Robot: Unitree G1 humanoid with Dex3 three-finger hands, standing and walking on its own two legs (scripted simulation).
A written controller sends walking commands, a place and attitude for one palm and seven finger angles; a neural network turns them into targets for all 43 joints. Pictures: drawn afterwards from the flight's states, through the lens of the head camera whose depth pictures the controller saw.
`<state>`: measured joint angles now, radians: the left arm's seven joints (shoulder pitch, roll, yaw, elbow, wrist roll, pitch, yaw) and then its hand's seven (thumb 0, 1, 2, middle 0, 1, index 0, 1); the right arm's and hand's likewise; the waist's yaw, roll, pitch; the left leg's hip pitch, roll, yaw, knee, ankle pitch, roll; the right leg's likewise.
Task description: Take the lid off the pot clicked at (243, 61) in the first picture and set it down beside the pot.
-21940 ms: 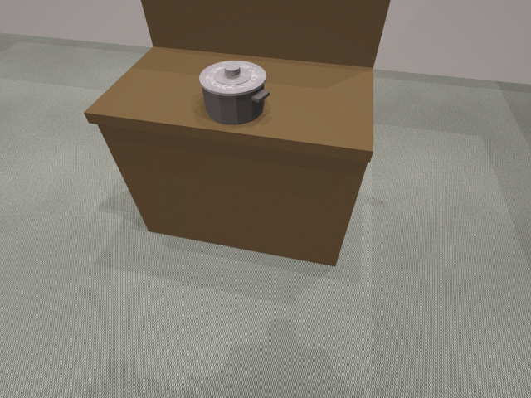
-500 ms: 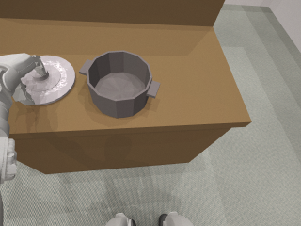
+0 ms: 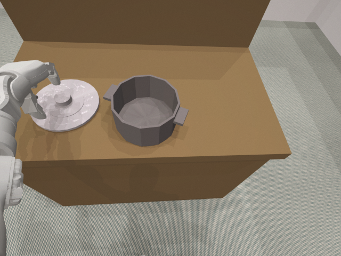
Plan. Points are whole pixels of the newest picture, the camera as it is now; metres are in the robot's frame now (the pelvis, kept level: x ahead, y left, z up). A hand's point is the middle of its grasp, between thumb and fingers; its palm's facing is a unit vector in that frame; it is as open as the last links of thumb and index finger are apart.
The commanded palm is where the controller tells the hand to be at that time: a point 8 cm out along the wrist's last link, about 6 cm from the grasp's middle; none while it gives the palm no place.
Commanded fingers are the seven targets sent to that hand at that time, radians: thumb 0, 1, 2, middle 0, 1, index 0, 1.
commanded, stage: raise the empty hand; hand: left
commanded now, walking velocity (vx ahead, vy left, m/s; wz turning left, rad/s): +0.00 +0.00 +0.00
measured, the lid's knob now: (63, 98) +0.55 +0.30 -0.04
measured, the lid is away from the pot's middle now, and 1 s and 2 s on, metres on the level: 0.25 0.25 0.25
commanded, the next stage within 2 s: draw the hand back to the body in 0.52 s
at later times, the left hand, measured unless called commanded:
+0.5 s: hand (24, 79) +0.47 +0.30 +0.12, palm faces -0.38 -0.09 -0.92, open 11.0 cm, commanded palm +0.48 +0.29 +0.18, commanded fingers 0.00 0.02 0.58 -0.33 -0.90 -0.33 -0.90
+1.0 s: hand (25, 91) +0.44 +0.29 +0.12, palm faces -0.34 -0.07 -0.94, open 11.0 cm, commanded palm +0.41 +0.28 +0.19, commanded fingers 0.00 0.02 0.58 -0.33 -0.90 -0.33 -0.90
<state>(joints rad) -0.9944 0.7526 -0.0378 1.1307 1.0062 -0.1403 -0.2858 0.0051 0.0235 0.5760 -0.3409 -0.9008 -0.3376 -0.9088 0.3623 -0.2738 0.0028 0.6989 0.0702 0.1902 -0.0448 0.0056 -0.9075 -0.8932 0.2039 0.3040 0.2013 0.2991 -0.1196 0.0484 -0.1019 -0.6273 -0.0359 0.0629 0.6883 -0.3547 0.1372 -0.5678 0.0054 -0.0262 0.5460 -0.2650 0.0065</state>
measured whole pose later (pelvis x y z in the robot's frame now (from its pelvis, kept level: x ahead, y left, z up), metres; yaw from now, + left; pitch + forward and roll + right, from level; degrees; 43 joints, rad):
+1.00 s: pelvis +0.00 -0.01 +0.02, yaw +2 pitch +11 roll -3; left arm -0.82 0.73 -0.01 0.84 0.94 -0.15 -0.34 0.01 0.02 0.58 -0.34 -0.90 -0.34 -0.91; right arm 0.30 -0.28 -0.01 0.64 0.07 0.21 -0.01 0.01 -0.91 -0.89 0.20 0.30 0.20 0.30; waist -0.08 0.06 -0.06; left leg -0.43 -0.07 0.04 0.52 -0.28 0.12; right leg -0.38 -0.01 -0.02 0.41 -0.22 0.01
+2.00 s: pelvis +0.01 -0.09 +0.02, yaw +2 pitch -2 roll -1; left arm -0.04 0.38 0.32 0.09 -0.09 -0.08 0.09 0.01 0.68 0.82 -0.24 -0.44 -0.24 -0.45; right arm 0.17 -0.26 0.03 0.66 0.06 -0.05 -0.05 0.01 -0.91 -0.89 0.20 0.30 0.20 0.30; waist 0.01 0.07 0.02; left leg -0.12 0.01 0.02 0.43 -0.27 0.01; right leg -0.09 0.06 -0.04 0.36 -0.23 -0.06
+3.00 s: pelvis -0.01 -0.06 +0.02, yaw +3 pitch -5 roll -1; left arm 0.54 0.33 0.28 -0.47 -0.07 -0.09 0.10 0.02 0.89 0.89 -0.21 -0.30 -0.21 -0.31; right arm 0.17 -0.22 0.03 0.63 0.02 -0.12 -0.05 0.02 -0.91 -0.89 0.20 0.30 0.20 0.30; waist 0.06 0.07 0.01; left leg -0.10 -0.02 0.02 0.44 -0.26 0.05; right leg -0.07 0.03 -0.04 0.36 -0.21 -0.02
